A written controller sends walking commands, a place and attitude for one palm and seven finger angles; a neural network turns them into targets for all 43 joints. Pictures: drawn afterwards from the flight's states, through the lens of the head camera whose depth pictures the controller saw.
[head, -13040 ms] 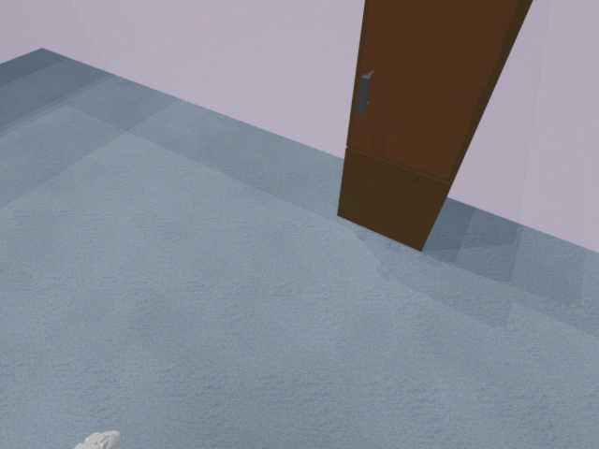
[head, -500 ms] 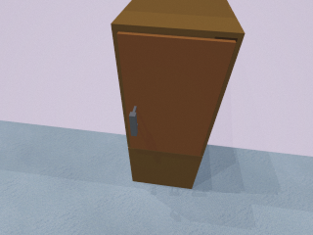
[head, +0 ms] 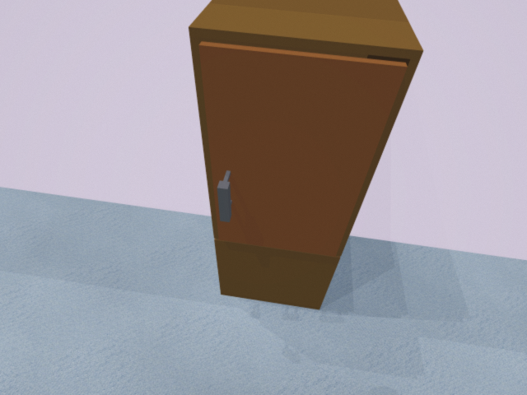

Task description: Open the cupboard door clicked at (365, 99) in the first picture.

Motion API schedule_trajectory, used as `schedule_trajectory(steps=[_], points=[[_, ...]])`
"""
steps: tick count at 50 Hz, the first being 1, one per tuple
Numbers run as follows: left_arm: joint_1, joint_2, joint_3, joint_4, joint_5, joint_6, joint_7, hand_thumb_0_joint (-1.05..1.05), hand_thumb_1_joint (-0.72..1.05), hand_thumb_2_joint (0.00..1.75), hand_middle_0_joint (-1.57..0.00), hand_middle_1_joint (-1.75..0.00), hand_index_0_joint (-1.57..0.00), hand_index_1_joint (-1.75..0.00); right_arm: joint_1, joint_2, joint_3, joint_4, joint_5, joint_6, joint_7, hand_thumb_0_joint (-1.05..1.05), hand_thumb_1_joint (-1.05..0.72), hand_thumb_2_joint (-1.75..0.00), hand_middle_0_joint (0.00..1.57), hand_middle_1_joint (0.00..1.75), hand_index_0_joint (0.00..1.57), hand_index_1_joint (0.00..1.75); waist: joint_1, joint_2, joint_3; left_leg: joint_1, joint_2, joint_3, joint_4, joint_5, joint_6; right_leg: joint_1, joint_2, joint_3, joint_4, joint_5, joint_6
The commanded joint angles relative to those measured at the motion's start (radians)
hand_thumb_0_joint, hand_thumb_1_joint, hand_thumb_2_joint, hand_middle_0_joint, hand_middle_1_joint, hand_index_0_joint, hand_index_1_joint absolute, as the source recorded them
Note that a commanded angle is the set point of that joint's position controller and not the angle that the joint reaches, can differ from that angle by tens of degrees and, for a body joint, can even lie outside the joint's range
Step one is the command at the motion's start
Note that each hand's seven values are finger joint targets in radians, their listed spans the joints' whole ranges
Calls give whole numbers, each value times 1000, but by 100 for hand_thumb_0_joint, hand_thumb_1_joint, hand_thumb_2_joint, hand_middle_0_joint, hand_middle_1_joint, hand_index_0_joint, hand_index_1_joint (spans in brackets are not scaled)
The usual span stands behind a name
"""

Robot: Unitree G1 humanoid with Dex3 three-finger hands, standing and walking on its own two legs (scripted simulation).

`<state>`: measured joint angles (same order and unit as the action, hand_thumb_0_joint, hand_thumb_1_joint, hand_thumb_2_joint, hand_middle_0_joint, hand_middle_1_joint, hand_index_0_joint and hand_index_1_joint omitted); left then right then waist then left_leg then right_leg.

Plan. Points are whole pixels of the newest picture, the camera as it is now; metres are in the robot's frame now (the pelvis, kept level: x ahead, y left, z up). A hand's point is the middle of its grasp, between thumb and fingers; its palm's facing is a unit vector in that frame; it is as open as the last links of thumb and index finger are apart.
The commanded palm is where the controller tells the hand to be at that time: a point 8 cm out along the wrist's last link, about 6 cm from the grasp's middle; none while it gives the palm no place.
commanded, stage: look again from close up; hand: left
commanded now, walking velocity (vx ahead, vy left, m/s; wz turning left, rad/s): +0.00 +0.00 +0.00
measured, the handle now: (226, 196) +0.59 +0.13 -0.11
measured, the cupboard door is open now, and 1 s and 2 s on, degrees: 0 0 0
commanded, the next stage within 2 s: raise the hand with hooked fingers in 0.50 s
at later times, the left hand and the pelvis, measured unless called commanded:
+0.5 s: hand out of the picture -0.02 +0.15 -0.18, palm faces +0.06 -0.99 -0.14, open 7.3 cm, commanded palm none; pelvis +0.00 +0.00 +0.00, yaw +0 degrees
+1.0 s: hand (188, 363) +0.19 +0.13 -0.07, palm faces -0.12 -0.99 +0.02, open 8.4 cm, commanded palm +0.14 +0.22 -0.07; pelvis -0.01 -0.02 -0.10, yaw +0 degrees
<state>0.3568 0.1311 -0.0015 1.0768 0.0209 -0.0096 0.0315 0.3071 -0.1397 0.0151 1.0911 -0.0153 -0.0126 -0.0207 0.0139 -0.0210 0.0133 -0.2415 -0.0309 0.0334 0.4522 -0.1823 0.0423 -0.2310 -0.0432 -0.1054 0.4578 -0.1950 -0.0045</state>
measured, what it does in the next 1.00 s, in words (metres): lowers itself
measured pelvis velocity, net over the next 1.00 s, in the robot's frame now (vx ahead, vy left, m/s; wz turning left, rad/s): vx -0.01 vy -0.02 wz -0.01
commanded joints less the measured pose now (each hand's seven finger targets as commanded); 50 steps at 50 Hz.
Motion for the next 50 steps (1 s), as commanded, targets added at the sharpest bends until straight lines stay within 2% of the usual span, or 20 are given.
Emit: schedule_trajectory(steps=[1, 29, 30, 31, 32, 33, 34, 35, 37, 38, 39, 40, 41, 42, 43, 44, 45, 46, 48, 50], points=[[70, 80, 16, -24, -2, -14, 8, 0, 90, 90, -20, -30, -20, -30, 46, -84, -22, -32, 3, -14, -3, 0, -90, -90, 20, 30, 20, 30, -8, 15, 75, -103, 110, -128, -144, -139, -11, 14, -81, 120, -109, -89, -33], [99, 52, 24, -23, -1, -12, 8, 0, 90, 90, -20, -30, -20, -30, 84, -54, -26, -19, 0, -11, -7, 0, -90, -90, 20, 30, 20, 30, -3, 32, 83, -129, 109, -135, -154, -171, -6, 15, -74, 116, -108, -113, -37], [138, 104, 11, 17, 11, -20, 41, 0, 90, 90, -20, -30, -20, -30, -69, -98, -28, -87, 5, -9, 4, 0, -90, -90, 20, 30, 20, 30, 49, 24, 144, -134, 85, -30, 56, -155, -52, -54, -99, 141, -135, -59, -33], [-607, 252, 20, -1594, -235, -243, 25, 0, 88, 89, -20, -32, -20, -32, -52, -297, -39, -487, 41, -164, -48, 0, -90, -90, 20, 30, 20, 30, -160, 246, -365, 196, 17, -7, -38, -76, -18, 27, -4, 68, -16, -81, -22], [-261, 242, 87, -1332, -167, -198, 95, 0, 85, 88, -20, -33, -20, -33, -121, -210, 1, -388, 56, -267, -79, 0, -90, -90, 20, 30, 20, 30, -53, 271, -352, 96, 48, -26, -78, -214, -21, 25, 36, 12, 61, -170, -41], [40, 76, 5, -1131, -171, -71, 130, 0, 83, 87, -21, -34, -21, -34, -95, -170, -21, -386, 81, -297, -68, 0, -90, -90, 20, 30, 20, 30, -67, 181, -151, -73, 62, -89, -106, -346, -43, -102, 60, -33, 77, -244, -27], [54, -60, -99, -1092, -196, -40, 117, 0, 81, 86, -21, -36, -21, -36, -72, -177, -16, -378, 96, -310, -67, 0, -90, -90, 20, 30, 20, 30, -70, 89, -27, -145, 33, -89, -69, -349, -35, -141, 63, -31, 82, -223, -28], [4, -56, -115, -1189, -225, -91, 96, 0, 78, 85, -21, -37, -21, -37, -105, -211, -31, -430, 101, -337, -74, 0, -90, -90, 20, 30, 20, 30, -76, 70, 53, -174, 34, -105, -19, -356, -30, -195, 53, -16, 70, -280, -18], [38, -33, -121, -1163, -214, -192, 61, 0, 74, 83, -21, -40, -21, -40, -99, -241, -36, -477, 70, -372, -72, 0, -90, -90, 20, 30, 20, 30, -97, -69, 40, -238, 15, -101, 111, -372, -28, -320, 45, 10, 96, -414, -7], [38, -28, -108, -1076, -201, -242, 30, 0, 71, 82, -21, -42, -21, -42, -98, -247, -50, -504, 61, -381, -60, 0, -90, -90, 20, 30, 20, 30, -99, -100, 44, -285, -1, -89, 189, -356, -32, -387, 39, 21, 129, -449, -8], [19, -36, -82, -1005, -196, -308, -9, 0, 69, 81, -22, -43, -22, -43, -100, -243, -65, -514, 43, -385, -48, 0, -90, -90, 20, 30, 20, 30, -91, -180, 20, -360, -1, -83, 269, -352, -38, -471, 38, 24, 186, -490, -8], [117, -40, -49, -929, -208, -382, -65, 0, 67, 80, -22, -45, -22, -45, -121, -237, -83, -544, 32, -388, -34, 0, -90, -90, 20, 30, 20, 30, -47, -249, -14, -428, 0, -66, 343, -335, -42, -525, 37, 42, 234, -540, -11], [208, -27, -12, -906, -224, -457, -130, 0, 64, 79, -22, -47, -22, -47, -136, -232, -98, -580, 25, -386, -14, 0, -90, -90, 20, 30, 20, 30, -8, -265, -65, -491, -3, -54, 406, -307, -44, -534, 35, 72, 279, -546, -18], [285, 9, 40, -903, -238, -527, -196, 0, 62, 78, -22, -48, -22, -48, -157, -227, -111, -617, 21, -378, 3, 0, -90, -90, 20, 30, 20, 30, 23, -249, -117, -541, -7, -48, 454, -271, -45, -516, 33, 100, 325, -493, -27], [344, 79, 123, -864, -244, -579, -269, 0, 60, 77, -22, -50, -22, -50, -157, -229, -124, -642, 29, -359, 27, 0, -90, -90, 20, 30, 20, 30, 53, -135, -153, -561, -17, -40, 498, -224, -54, -475, 26, 133, 375, -411, -47], [310, 131, 153, -933, -245, -636, -332, 0, 57, 76, -22, -51, -22, -51, -194, -230, -128, -684, 24, -341, 42, 0, -90, -90, 20, 30, 20, 30, 48, -66, -189, -601, -21, -31, 536, -229, -54, -470, 18, 140, 418, -390, -55], [308, 200, 220, -940, -248, -651, -365, 0, 55, 75, -22, -53, -22, -53, -220, -226, -135, -720, 34, -320, 45, 0, -90, -90, 20, 30, 20, 30, 58, -54, -195, -657, -22, -19, 547, -290, -50, -485, 15, 160, 432, -474, -55], [320, 214, 251, -960, -258, -638, -379, 0, 53, 74, -23, -54, -23, -54, -244, -225, -136, -754, 43, -298, 39, 0, -90, -90, 20, 30, 20, 30, 76, -54, -198, -697, -21, -14, 561, -316, -41, -495, 19, 184, 449, -509, -52], [269, 216, 253, -1103, -294, -590, -378, 0, 48, 72, -23, -57, -23, -57, -250, -220, -131, -804, 47, -252, 24, 0, -90, -90, 20, 30, 20, 30, 84, 21, -241, -685, -18, -20, 582, -280, -31, -502, 34, 196, 490, -447, -51], [237, 205, 257, -1252, -317, -553, -349, 0, 43, 70, -23, -60, -23, -60, -229, -204, -127, -825, 50, -217, 12, 0, -90, -90, 20, 30, 20, 30, 64, 90, -317, -649, -4, -32, 590, -242, -26, -502, 39, 178, 515, -369, -47]])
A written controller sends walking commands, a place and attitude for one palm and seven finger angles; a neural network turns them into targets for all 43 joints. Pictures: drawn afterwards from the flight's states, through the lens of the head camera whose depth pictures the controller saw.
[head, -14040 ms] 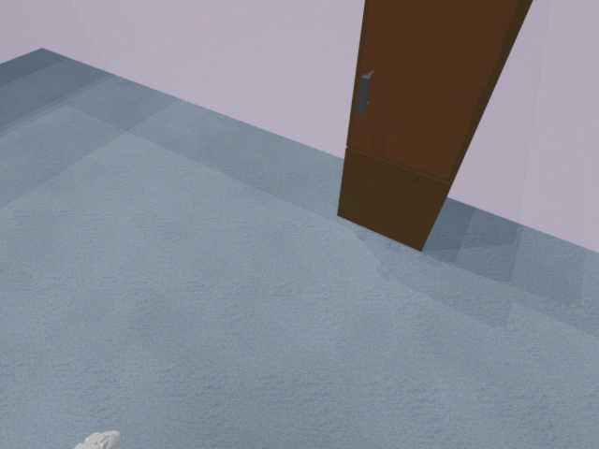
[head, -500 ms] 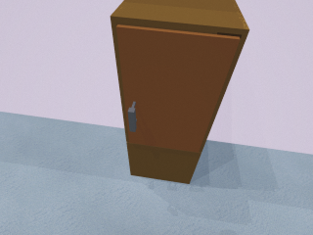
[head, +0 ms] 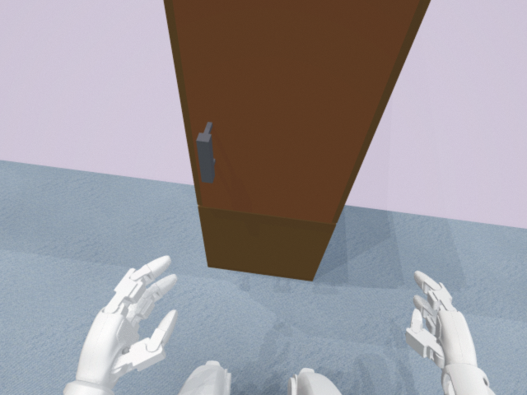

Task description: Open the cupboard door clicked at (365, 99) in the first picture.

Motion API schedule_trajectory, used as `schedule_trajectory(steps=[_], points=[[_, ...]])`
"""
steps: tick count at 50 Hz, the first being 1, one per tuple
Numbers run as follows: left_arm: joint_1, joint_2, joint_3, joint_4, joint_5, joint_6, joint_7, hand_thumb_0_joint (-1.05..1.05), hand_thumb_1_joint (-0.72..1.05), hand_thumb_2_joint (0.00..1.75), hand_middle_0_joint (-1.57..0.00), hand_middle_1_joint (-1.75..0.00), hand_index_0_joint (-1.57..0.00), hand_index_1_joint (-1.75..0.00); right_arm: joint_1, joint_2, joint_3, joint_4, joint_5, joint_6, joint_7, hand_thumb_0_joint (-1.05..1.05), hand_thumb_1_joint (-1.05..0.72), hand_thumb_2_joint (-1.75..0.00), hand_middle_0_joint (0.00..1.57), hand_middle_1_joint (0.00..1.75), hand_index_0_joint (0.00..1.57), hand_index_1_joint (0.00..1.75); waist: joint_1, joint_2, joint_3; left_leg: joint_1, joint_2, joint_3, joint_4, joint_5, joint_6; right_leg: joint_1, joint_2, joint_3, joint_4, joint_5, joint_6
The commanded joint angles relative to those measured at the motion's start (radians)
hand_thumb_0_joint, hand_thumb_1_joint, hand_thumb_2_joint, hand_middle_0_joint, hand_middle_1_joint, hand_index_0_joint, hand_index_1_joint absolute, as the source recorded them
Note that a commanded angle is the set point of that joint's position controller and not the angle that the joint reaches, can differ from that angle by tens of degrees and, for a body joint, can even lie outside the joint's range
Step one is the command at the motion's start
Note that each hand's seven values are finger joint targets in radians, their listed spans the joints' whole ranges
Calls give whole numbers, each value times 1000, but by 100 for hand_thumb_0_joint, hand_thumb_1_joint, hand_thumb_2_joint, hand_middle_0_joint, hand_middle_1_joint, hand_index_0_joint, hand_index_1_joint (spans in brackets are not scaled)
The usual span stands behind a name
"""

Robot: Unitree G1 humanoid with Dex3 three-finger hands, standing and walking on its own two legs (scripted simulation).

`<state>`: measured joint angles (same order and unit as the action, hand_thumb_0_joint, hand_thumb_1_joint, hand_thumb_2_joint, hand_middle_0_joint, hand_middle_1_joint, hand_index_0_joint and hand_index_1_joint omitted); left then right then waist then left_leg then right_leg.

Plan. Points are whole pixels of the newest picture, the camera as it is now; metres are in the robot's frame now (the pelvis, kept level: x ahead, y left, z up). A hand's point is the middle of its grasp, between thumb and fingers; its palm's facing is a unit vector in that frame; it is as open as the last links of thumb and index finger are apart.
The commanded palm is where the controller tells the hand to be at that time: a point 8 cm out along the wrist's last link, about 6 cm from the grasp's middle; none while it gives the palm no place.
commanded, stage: raise the hand with hooked fingers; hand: left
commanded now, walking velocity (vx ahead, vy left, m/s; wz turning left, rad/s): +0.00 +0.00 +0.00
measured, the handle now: (208, 152) +0.59 +0.15 -0.01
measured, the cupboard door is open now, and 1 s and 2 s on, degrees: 0 0 0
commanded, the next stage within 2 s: move the hooked fingers beside the handle in 1.70 s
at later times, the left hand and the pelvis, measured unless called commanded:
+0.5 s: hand (107, 313) +0.22 +0.23 +0.02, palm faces -0.05 -1.00 -0.05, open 11.4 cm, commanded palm +0.20 +0.29 +0.02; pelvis +0.01 +0.01 -0.02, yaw +0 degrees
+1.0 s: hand (76, 289) +0.26 +0.29 +0.01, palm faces -0.06 -1.00 -0.07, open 13.8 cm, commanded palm +0.25 +0.34 +0.02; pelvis +0.01 +0.03 -0.02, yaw +0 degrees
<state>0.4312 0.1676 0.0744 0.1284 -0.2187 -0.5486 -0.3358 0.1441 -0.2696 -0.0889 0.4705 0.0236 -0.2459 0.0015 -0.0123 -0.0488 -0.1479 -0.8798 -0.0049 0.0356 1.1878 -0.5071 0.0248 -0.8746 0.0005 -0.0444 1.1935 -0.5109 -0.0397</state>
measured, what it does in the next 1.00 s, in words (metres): stands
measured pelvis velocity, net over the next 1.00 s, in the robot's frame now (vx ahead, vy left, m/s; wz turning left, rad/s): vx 0.01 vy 0.03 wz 0.01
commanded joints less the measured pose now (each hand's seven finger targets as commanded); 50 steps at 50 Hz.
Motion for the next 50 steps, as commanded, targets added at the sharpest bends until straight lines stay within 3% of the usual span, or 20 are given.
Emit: schedule_trajectory(steps=[1, 2, 3, 4, 7, 9, 12, 13, 14, 15, 18, 21, 23, 27, 28, 30, 34, 40, 48, 50], points=[[141, 173, 184, -380, -74, -18, 36, 0, 41, 69, -24, -62, -24, -62, -47, -71, -22, -201, 12, 23, -18, 0, -90, -90, 20, 30, 20, 30, 76, 143, -182, 16, -19, -47, -126, 133, -3, 120, 7, 102, -196, 28, -10], [107, 166, 167, -445, -71, -29, 45, 0, 39, 68, -24, -63, -24, -63, -33, -60, -20, -192, 9, 27, -24, 0, -90, -90, 20, 30, 20, 30, 53, 164, -202, 27, -11, -49, -93, 182, 3, 103, 10, 99, -181, 112, -4], [27, 175, 153, -508, -77, -49, 40, 0, 36, 67, -24, -64, -24, -64, -3, -66, -11, -175, -1, 28, -31, 0, -90, -90, 20, 30, 20, 30, 17, 131, -219, 24, -5, -69, -59, 231, 7, 80, 23, 83, -145, 194, 0], [18, 179, 150, -517, -66, -66, 32, 0, 34, 66, -24, -66, -24, -66, 11, -64, -13, -149, -4, 27, -36, 0, -90, -90, 20, 30, 20, 30, 7, 148, -252, 43, 3, -75, -38, 275, 8, 59, 23, 74, -129, 254, 4], [-30, 148, 86, -464, -72, -92, -37, 0, 27, 63, -25, -70, -25, -70, 21, -82, 1, -98, -6, -3, -38, 0, -90, -90, 20, 30, 20, 30, -50, 153, -212, 32, 12, -93, -3, 255, 11, -40, 33, 41, -118, 212, 7], [-42, 172, 108, -390, -90, -59, -98, 0, 22, 61, -25, -74, -25, -74, 20, -96, 5, -79, 0, -17, -46, 0, -90, -90, 20, 30, 20, 30, -59, 110, -219, -4, 12, -99, 22, 231, 14, -50, 36, 43, -117, 185, 8], [-1, 216, 195, -324, -124, 33, -148, 0, 15, 58, -25, -78, -25, -78, 2, -103, 3, -83, 19, -24, -57, 0, -90, -90, 20, 30, 20, 30, -23, 65, -280, -36, 7, -96, 3, 202, 15, 20, 27, 55, -139, 134, 15], [24, 240, 241, -281, -140, 70, -158, 0, 13, 57, -25, -80, -25, -80, -13, -102, 3, -82, 21, -21, -59, 0, -90, -90, 20, 30, 20, 30, 7, 75, -296, -39, 3, -96, 2, 225, 12, 40, 31, 53, -129, 147, 9], [18, 251, 258, -328, -150, 88, -160, 0, 11, 56, -26, -81, -26, -81, -16, -100, 6, -94, 23, -19, -58, 0, -90, -90, 20, 30, 20, 30, 19, 87, -344, -23, 2, -95, -10, 245, 10, 73, 23, 52, -127, 165, 12], [39, 260, 288, -340, -161, 106, -150, 0, 8, 55, -26, -82, -26, -82, -20, -93, 2, -95, 24, -18, -59, 0, -90, -90, 20, 30, 20, 30, 33, 77, -377, 0, 3, -97, -24, 274, 10, 95, 21, 46, -125, 197, 13], [73, 255, 316, -337, -172, 128, -109, 0, 1, 52, -26, -87, -26, -87, -34, -73, 3, -94, 19, -12, -54, 0, -90, -90, 20, 30, 20, 30, 62, 88, -374, 13, 1, -100, -49, 320, 2, 108, 25, 20, -110, 232, 9], [43, 230, 287, -319, -156, 106, -76, 0, -6, 49, -27, -92, -27, -92, -17, -74, 3, -86, 19, -8, -49, 0, -90, -90, 20, 30, 20, 30, 27, 61, -310, 5, 5, -102, -69, 271, 0, 47, 26, 3, -121, 175, 15], [1, 252, 301, -251, -151, 90, -76, 0, -10, 47, -27, -94, -27, -94, -8, -89, 5, -77, 17, -4, -53, 0, -90, -90, 20, 30, 20, 30, 15, 39, -245, -40, 5, -105, -60, 224, -1, 6, 31, 4, -120, 115, 8], [-60, 267, 290, -250, -154, 44, -102, 0, -20, 43, -28, -100, -28, -100, 23, -116, 7, -86, 22, -17, -56, 0, -90, -90, 20, 30, 20, 30, 6, 101, -268, -4, 5, -107, -84, 180, -2, -28, 26, 1, -124, 66, 7], [-86, 297, 309, -246, -159, 43, -108, 0, -22, 42, -28, -102, -28, -102, 28, -123, 10, -90, 20, -18, -55, 0, -90, -90, 20, 30, 20, 30, 14, 126, -270, -1, 5, -112, -89, 193, -4, -29, 30, -3, -112, 75, -1], [-94, 298, 312, -225, -164, 40, -119, 0, -27, 40, -28, -105, -28, -105, 41, -128, 9, -89, 24, -19, -55, 0, -90, -90, 20, 30, 20, 30, 6, 118, -271, 19, 6, -112, -102, 189, -5, -29, 29, -6, -124, 75, 3], [-138, 341, 344, -224, -169, 40, -127, 0, -36, 36, -29, -111, -29, -111, 54, -141, 12, -91, 22, -21, -54, 0, -90, -90, 20, 30, 20, 30, 13, 169, -288, 51, 9, -116, -113, 210, -9, -35, 31, -14, -118, 93, 0], [-213, 359, 356, -156, -171, 63, -144, 0, -50, 30, -30, -120, -30, -120, 67, -158, 19, -93, 21, -14, -47, 0, -90, -90, 20, 30, 20, 30, -1, 169, -272, 74, 13, -136, -134, 202, -20, -60, 34, -35, -114, 95, 2], [-361, 433, 406, -48, -183, 93, -201, 0, -50, 30, -30, -120, -30, -120, 90, -181, 31, -90, 19, -12, -51, 0, -90, -90, 20, 30, 20, 30, -11, 170, -267, 74, 14, -154, -135, 173, -24, -89, 40, -37, -110, 82, -2], [-401, 446, 414, -41, -188, 92, -220, 0, -50, 30, -30, -120, -30, -120, 91, -184, 31, -89, 21, -11, -53, 0, -90, -90, 20, 30, 20, 30, -10, 167, -296, 96, 16, -154, -134, 188, -24, -88, 38, -34, -113, 87, 0]])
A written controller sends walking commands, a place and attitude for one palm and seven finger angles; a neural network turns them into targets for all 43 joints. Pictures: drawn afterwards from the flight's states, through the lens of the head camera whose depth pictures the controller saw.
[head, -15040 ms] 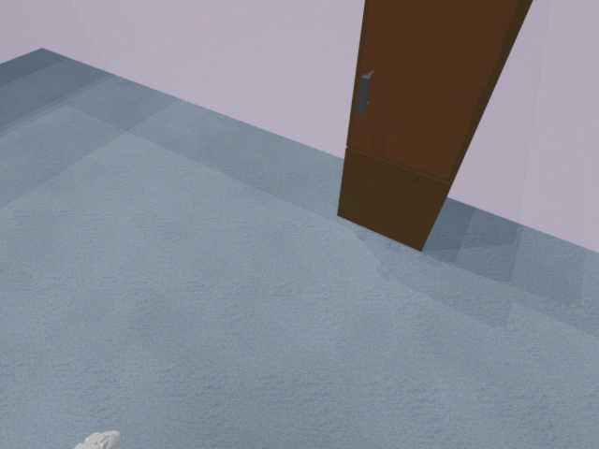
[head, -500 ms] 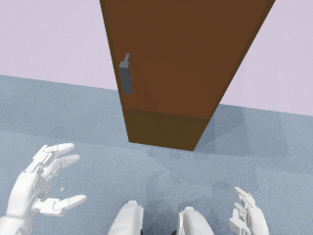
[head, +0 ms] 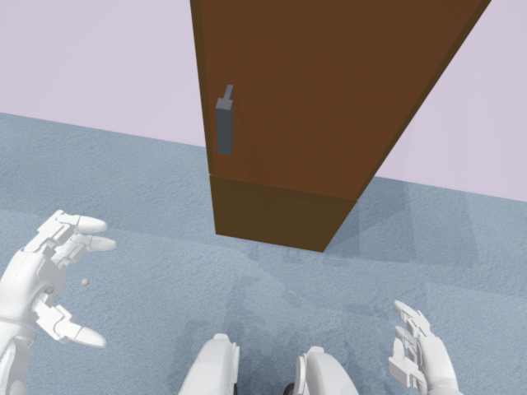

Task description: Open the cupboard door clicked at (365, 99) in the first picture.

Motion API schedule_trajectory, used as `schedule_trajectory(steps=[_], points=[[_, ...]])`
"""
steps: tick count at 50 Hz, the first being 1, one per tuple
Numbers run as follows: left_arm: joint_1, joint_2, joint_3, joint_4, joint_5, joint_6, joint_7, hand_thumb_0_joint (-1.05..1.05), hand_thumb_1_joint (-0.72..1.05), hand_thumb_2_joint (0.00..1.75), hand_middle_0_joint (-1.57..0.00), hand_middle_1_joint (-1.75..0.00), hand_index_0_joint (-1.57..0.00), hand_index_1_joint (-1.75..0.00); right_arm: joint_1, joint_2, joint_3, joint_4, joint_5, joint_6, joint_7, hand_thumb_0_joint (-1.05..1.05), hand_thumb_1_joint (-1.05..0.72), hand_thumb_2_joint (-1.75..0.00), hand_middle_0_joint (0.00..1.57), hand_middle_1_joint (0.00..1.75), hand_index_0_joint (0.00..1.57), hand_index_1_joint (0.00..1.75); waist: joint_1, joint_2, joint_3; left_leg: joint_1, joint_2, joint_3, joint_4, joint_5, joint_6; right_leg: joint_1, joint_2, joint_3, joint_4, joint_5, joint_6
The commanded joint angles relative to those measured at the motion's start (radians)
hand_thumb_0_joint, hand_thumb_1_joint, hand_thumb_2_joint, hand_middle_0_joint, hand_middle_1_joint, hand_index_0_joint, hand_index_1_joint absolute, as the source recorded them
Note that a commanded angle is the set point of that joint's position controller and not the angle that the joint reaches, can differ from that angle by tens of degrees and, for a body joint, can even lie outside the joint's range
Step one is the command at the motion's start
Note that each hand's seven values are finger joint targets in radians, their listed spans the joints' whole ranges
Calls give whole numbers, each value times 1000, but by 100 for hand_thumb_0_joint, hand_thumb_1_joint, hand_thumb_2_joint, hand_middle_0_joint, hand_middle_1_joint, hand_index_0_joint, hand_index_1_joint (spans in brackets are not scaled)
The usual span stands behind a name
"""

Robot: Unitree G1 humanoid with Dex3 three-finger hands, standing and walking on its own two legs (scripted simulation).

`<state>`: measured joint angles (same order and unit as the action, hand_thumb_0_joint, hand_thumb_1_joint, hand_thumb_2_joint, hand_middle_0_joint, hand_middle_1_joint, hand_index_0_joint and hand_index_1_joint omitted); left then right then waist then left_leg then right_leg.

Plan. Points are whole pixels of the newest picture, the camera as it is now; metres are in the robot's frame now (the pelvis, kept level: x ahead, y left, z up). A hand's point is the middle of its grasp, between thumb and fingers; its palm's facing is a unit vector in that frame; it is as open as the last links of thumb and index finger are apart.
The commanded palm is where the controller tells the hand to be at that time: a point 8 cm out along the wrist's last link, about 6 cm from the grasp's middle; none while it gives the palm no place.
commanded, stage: raise the hand with hooked fingers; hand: left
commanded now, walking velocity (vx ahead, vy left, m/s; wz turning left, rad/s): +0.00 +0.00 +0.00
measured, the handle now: (227, 120) +0.58 +0.12 +0.01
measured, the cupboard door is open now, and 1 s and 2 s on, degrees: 0 0 0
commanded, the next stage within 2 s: move the hooked fingers beside the handle in 0.70 s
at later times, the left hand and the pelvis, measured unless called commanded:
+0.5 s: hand (82, 256) +0.28 +0.27 +0.03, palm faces -0.09 -0.99 -0.06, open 14.0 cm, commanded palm +0.27 +0.32 +0.04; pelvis +0.00 +0.00 +0.00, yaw -1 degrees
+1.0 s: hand (97, 243) +0.30 +0.26 +0.03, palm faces -0.08 -1.00 -0.05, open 14.0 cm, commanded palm +0.30 +0.30 +0.04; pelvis +0.00 -0.01 -0.01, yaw +0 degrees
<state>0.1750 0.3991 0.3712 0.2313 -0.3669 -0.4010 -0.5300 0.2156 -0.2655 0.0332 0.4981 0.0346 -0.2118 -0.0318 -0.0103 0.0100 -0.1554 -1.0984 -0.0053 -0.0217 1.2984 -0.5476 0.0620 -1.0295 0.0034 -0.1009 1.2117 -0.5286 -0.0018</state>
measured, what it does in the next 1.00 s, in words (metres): stands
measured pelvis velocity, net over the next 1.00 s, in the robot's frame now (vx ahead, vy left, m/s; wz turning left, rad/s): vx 0.00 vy -0.01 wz -0.01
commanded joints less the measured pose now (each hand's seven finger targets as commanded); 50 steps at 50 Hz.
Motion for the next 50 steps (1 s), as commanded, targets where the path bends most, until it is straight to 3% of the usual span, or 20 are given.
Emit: schedule_trajectory(steps=[1, 4, 10, 14, 20, 23, 29, 31, 40, 43, 46, 50], points=[[-159, 221, 122, -131, -43, -53, -34, 0, -50, 30, -30, -120, -30, -120, 18, -189, -90, -116, 10, -46, -20, 0, -90, -90, 20, 30, 20, 30, -9, 112, -297, 310, 15, -94, -241, 232, -60, 69, 34, 24, -129, 105, -38], [-212, 257, 139, -120, -41, -50, -59, 0, -50, 30, -30, -120, -30, -120, 28, -195, -89, -111, 10, -45, -20, 0, -90, -90, 20, 30, 20, 30, -4, 151, -334, 363, 21, -99, -233, 318, -73, 55, 35, 21, -117, 137, -43], [-270, 306, 186, -16, -54, -30, -90, 0, -50, 30, -30, -120, -30, -120, 39, -203, -89, -107, 12, -35, -22, 0, -90, -90, 20, 30, 20, 30, -1, 134, -319, 334, 20, -94, -234, 298, -69, 53, 34, 23, -121, 128, -42], [-222, 285, 170, -32, -65, -19, -108, 0, -50, 30, -30, -120, -30, -120, 46, -203, -93, -123, 14, -37, -11, 0, -90, -90, 20, 30, 20, 30, 12, 121, -372, 360, 22, -85, -226, 371, -67, 82, 34, 27, -127, 164, -41], [-220, 287, 182, -29, -64, -30, -80, 0, -50, 30, -30, -120, -30, -120, 52, -202, -96, -126, 13, -28, -7, 0, -90, -90, 20, 30, 20, 30, 0, 99, -322, 313, 19, -79, -227, 317, -60, 72, 36, 28, -127, 144, -37], [-252, 300, 182, -53, -58, -44, -67, 0, -50, 30, -30, -120, -30, -120, 51, -203, -95, -125, 11, -27, -11, 0, -90, -90, 20, 30, 20, 30, -3, 120, -317, 311, 20, -85, -231, 280, -61, 57, 37, 29, -123, 121, -42], [-231, 306, 181, -85, -50, -51, -64, 0, -50, 30, -30, -120, -30, -120, 51, -198, -92, -120, 11, -26, -12, 0, -90, -90, 20, 30, 20, 30, -2, 154, -357, 355, 21, -84, -231, 313, -60, 64, 33, 34, -131, 140, -37], [-220, 294, 176, -54, -56, -45, -67, 0, -50, 30, -30, -120, -30, -120, 46, -197, -90, -122, 13, -23, -14, 0, -90, -90, 20, 30, 20, 30, -6, 116, -326, 316, 18, -77, -228, 283, -52, 79, 34, 36, -137, 134, -34], [-240, 290, 166, -44, -59, -39, -81, 0, -50, 30, -30, -120, -30, -120, 43, -194, -87, -121, 13, -24, -18, 0, -90, -90, 20, 30, 20, 30, -9, 109, -334, 299, 15, -63, -205, 295, -44, 96, 33, 45, -140, 154, -33], [-392, 294, 151, 18, -51, -40, -76, 0, -50, 30, -30, -120, -30, -120, 49, -198, -79, -92, 11, -20, -33, 0, -90, -90, 20, 30, 20, 30, -42, 63, -279, 211, 13, -56, -171, 207, -30, 68, 35, 57, -135, 101, -32], [-459, 292, 128, 39, -39, -43, -84, 0, -50, 30, -30, -120, -30, -120, 45, -201, -78, -90, 14, -18, -39, 0, -90, -90, 20, 30, 20, 30, -36, 111, -315, 232, 11, -53, -172, 188, -32, 61, 28, 66, -133, 87, -33], [-478, 315, 125, 36, -14, -28, -82, 0, -50, 30, -30, -120, -30, -120, 55, -204, -79, -90, 13, -8, -36, 0, -90, -90, 20, 30, 20, 30, -20, 145, -384, 304, 18, -61, -179, 285, -39, 66, 26, 58, -120, 151, -37]])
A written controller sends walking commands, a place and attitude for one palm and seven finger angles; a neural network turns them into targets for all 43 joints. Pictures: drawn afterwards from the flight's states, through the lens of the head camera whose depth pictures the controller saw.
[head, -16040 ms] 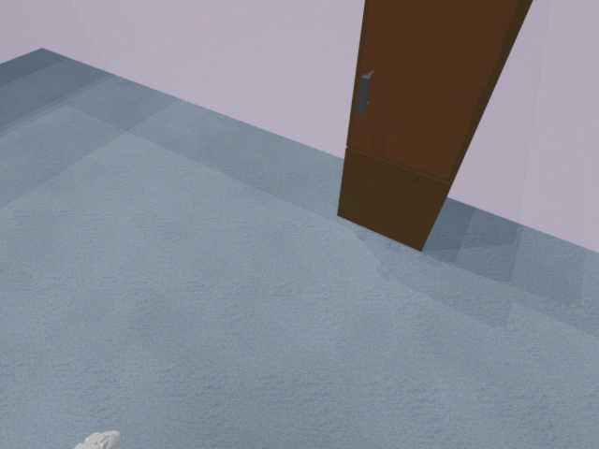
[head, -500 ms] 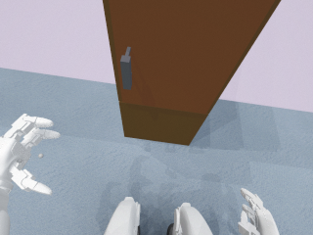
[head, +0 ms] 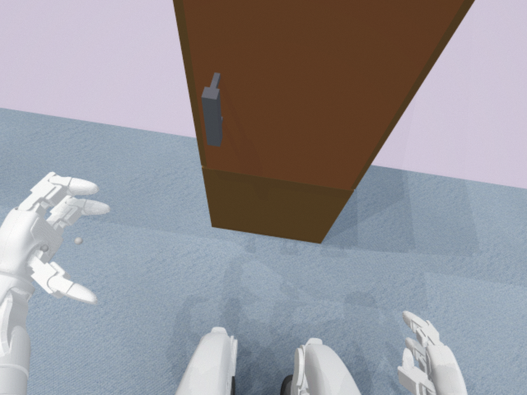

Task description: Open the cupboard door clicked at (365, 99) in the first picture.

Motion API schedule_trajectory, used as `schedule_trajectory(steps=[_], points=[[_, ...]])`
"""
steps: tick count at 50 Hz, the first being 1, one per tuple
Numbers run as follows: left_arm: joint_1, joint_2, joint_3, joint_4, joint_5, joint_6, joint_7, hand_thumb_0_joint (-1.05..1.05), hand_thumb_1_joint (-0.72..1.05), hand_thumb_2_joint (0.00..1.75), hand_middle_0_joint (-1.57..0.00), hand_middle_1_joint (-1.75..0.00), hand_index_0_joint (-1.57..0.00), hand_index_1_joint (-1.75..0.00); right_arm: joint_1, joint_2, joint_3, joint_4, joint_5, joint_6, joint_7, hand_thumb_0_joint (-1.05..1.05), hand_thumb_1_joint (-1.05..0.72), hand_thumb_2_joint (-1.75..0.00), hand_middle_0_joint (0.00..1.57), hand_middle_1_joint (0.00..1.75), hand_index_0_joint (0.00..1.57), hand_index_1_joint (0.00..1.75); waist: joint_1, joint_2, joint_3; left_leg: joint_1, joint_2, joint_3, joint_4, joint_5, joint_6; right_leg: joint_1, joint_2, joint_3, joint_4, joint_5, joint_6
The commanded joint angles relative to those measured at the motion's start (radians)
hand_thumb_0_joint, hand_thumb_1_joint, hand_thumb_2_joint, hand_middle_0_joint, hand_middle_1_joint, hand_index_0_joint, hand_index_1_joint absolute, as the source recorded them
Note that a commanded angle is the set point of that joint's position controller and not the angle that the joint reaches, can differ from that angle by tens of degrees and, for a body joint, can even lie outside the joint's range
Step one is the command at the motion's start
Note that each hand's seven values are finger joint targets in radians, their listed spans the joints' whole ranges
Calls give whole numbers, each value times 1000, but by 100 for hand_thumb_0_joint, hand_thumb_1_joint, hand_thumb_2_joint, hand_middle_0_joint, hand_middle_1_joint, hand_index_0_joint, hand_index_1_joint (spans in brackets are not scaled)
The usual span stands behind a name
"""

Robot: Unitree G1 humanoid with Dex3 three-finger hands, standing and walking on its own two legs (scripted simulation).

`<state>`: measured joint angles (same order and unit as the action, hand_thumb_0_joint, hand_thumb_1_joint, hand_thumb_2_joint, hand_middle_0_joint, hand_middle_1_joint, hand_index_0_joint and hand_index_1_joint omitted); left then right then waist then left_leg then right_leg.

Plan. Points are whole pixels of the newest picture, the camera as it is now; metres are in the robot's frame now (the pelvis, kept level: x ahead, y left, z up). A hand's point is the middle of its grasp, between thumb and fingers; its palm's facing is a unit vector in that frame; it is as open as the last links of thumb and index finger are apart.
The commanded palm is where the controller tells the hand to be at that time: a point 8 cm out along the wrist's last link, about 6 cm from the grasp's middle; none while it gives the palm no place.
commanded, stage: move the hooked fingers beside the handle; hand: left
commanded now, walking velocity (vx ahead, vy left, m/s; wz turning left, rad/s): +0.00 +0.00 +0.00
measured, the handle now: (215, 110) +0.58 +0.13 +0.01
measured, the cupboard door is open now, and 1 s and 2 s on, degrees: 0 0 0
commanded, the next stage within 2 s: none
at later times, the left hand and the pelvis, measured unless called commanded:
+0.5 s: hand (116, 193) +0.39 +0.26 +0.02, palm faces -0.09 -1.00 -0.03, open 14.0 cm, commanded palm +0.38 +0.29 +0.03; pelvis +0.01 +0.01 +0.00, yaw -1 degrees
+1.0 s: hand (151, 157) +0.46 +0.22 +0.02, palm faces -0.08 -1.00 -0.03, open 14.0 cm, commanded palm +0.45 +0.26 +0.02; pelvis +0.00 +0.01 -0.01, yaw -2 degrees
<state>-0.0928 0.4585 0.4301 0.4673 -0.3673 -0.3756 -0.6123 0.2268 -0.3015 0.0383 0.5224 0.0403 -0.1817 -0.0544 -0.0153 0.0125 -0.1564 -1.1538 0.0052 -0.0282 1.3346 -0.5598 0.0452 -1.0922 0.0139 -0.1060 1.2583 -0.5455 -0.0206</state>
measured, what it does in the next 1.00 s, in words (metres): stands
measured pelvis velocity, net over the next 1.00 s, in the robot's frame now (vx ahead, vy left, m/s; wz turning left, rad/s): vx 0.00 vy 0.01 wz -0.03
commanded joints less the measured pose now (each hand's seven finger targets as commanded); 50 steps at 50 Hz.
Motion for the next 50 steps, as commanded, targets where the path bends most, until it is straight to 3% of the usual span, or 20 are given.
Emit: schedule_trajectory(steps=[1, 3, 7, 9, 12, 13, 16, 20, 24, 27, 29, 30, 33, 36, 38, 41, 42, 44, 47, 50], points=[[-227, 245, 56, -202, -15, -47, 6, 0, -50, 30, -30, -120, -30, -120, 42, -165, -84, -114, 7, -34, -11, 0, -90, -90, 20, 30, 20, 30, -23, 122, -382, 353, 7, -52, -213, 294, -19, 134, 15, 65, -172, 171, -14], [-219, 295, 104, -169, -12, -40, 24, 0, -50, 30, -30, -120, -30, -120, 51, -168, -82, -110, 6, -25, -11, 0, -90, -90, 20, 30, 20, 30, -12, 107, -383, 322, 8, -48, -205, 311, -16, 156, 19, 68, -168, 185, -18], [-268, 291, 110, -130, 2, -40, 56, 0, -50, 30, -30, -120, -30, -120, 51, -161, -81, -108, 5, -6, -4, 0, -90, -90, 20, 30, 20, 30, -11, 110, -396, 303, 9, -39, -202, 315, -18, 170, 14, 71, -160, 200, -13], [-253, 273, 97, -124, 8, -45, 60, 0, -50, 30, -30, -120, -30, -120, 64, -161, -83, -105, 2, 0, 1, 0, -90, -90, 20, 30, 20, 30, -15, 113, -423, 336, 13, -38, -202, 363, -19, 172, 17, 69, -160, 239, -11], [-336, 251, 59, -78, 23, -48, 65, 0, -50, 30, -30, -120, -30, -120, 69, -165, -83, -90, 3, 12, 4, 0, -90, -90, 20, 30, 20, 30, -47, 91, -369, 299, 14, -43, -201, 301, -15, 130, 17, 68, -165, 193, -8], [-359, 261, 69, -71, 20, -57, 67, 0, -50, 30, -30, -120, -30, -120, 77, -166, -83, -86, 2, 11, 2, 0, -90, -90, 20, 30, 20, 30, -44, 95, -372, 296, 13, -43, -194, 313, -14, 133, 18, 69, -160, 201, -12], [-391, 236, 37, -52, 37, -65, 70, 0, -50, 30, -30, -120, -30, -120, 89, -169, -89, -77, 1, 21, 4, 0, -90, -90, 20, 30, 20, 30, -51, 110, -401, 346, 18, -54, -205, 330, -21, 102, 16, 60, -157, 201, -10], [-482, 267, 55, 5, 57, -78, 88, 0, -50, 30, -30, -120, -30, -120, 104, -173, -89, -55, -4, 37, 4, 0, -90, -90, 20, 30, 20, 30, -56, 101, -412, 335, 19, -58, -195, 337, -21, 97, 15, 59, -145, 206, -12], [-510, 288, 69, 5, 74, -96, 103, 0, -50, 30, -30, -120, -30, -120, 119, -170, -90, -47, -9, 53, 10, 0, -90, -90, 20, 30, 20, 30, -46, 151, -476, 407, 24, -64, -190, 429, -30, 89, 17, 58, -135, 251, -15], [-536, 262, 43, 25, 86, -97, 117, 0, -50, 30, -30, -120, -30, -120, 123, -170, -92, -41, -11, 68, 16, 0, -90, -90, 20, 30, 20, 30, -52, 153, -460, 427, 29, -78, -198, 442, -38, 62, 15, 49, -135, 239, -15], [-579, 220, 2, 53, 97, -94, 127, 0, -50, 30, -30, -120, -30, -120, 133, -168, -92, -32, -12, 77, 19, 0, -90, -90, 20, 30, 20, 30, -72, 138, -458, 437, 32, -83, -194, 432, -36, 34, 18, 46, -139, 230, -11], [-588, 247, 27, 64, 99, -94, 137, 0, -50, 30, -30, -120, -30, -120, 138, -174, -94, -29, -13, 83, 18, 0, -90, -90, 20, 30, 20, 30, -67, 129, -454, 427, 32, -88, -198, 433, -39, 39, 16, 44, -134, 232, -13], [-664, 215, -16, 86, 118, -102, 156, 0, -50, 30, -30, -120, -30, -120, 144, -171, -92, -24, -14, 95, 20, 0, -90, -90, 20, 30, 20, 30, -80, 159, -445, 440, 31, -95, -194, 433, -43, -1, 15, 41, -126, 218, -18], [-698, 205, -23, 141, 137, -109, 181, 0, -50, 30, -30, -120, -30, -120, 150, -170, -91, -17, -19, 113, 25, 0, -90, -90, 20, 30, 20, 30, -83, 135, -438, 430, 30, -97, -197, 401, -44, -7, 15, 41, -129, 206, -15], [-763, 212, -24, 178, 146, -122, 196, 0, -50, 30, -30, -120, -30, -120, 160, -172, -88, -7, -22, 122, 23, 0, -90, -90, 20, 30, 20, 30, -100, 121, -431, 409, 29, -100, -184, 386, -39, -23, 17, 39, -119, 203, -17], [-823, 238, -11, 222, 165, -138, 208, 0, -50, 30, -30, -120, -30, -120, 161, -171, -83, -3, -27, 137, 26, 0, -90, -90, 20, 30, 20, 30, -102, 135, -450, 391, 25, -91, -172, 369, -37, -15, 16, 47, -114, 203, -16], [-823, 274, 20, 242, 169, -143, 213, 0, -50, 30, -30, -120, -30, -120, 165, -174, -83, -1, -29, 143, 27, 0, -90, -90, 20, 30, 20, 30, -91, 123, -458, 378, 25, -90, -170, 366, -36, 2, 18, 47, -109, 202, -17], [-858, 255, -4, 242, 179, -156, 212, 0, -50, 30, -30, -120, -30, -120, 170, -170, -80, -2, -32, 152, 29, 0, -90, -90, 20, 30, 20, 30, -99, 160, -497, 413, 26, -93, -159, 411, -38, -18, 18, 49, -101, 219, -17], [-925, 276, 5, 318, 185, -155, 215, 0, -50, 30, -30, -120, -30, -120, 178, -174, -76, 9, -34, 168, 29, 0, -90, -90, 20, 30, 20, 30, -123, 126, -466, 343, 23, -84, -140, 354, -25, -16, 20, 55, -100, 207, -12], [-955, 299, 18, 326, 190, -162, 212, 0, -50, 30, -30, -120, -30, -120, 192, -174, -74, 10, -38, 180, 30, 0, -90, -90, 20, 30, 20, 30, -116, 157, -514, 361, 23, -83, -128, 405, -26, -3, 20, 56, -87, 240, -15]])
